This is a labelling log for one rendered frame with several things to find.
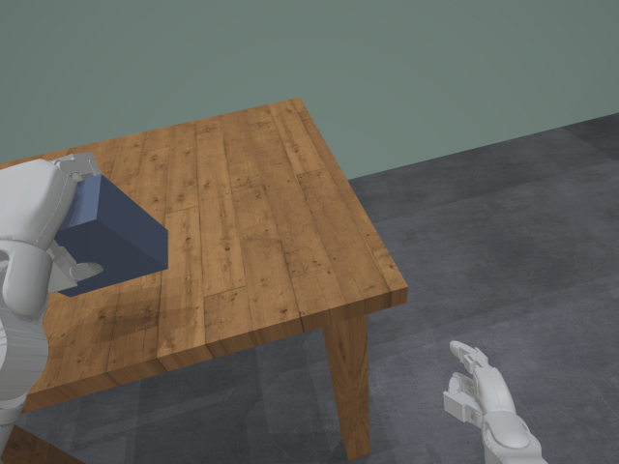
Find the table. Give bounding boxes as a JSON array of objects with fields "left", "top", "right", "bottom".
[{"left": 0, "top": 98, "right": 408, "bottom": 464}]

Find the robot right forearm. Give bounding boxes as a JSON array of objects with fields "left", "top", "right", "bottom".
[{"left": 482, "top": 411, "right": 548, "bottom": 464}]

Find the robot right hand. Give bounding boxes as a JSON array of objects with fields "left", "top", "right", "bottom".
[{"left": 443, "top": 340, "right": 516, "bottom": 429}]

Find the robot left forearm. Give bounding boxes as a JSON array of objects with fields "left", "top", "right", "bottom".
[{"left": 0, "top": 240, "right": 53, "bottom": 464}]

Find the sponge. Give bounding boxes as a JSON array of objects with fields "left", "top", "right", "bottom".
[{"left": 54, "top": 174, "right": 168, "bottom": 297}]

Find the robot left hand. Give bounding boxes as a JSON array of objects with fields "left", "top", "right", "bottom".
[{"left": 0, "top": 152, "right": 103, "bottom": 293}]

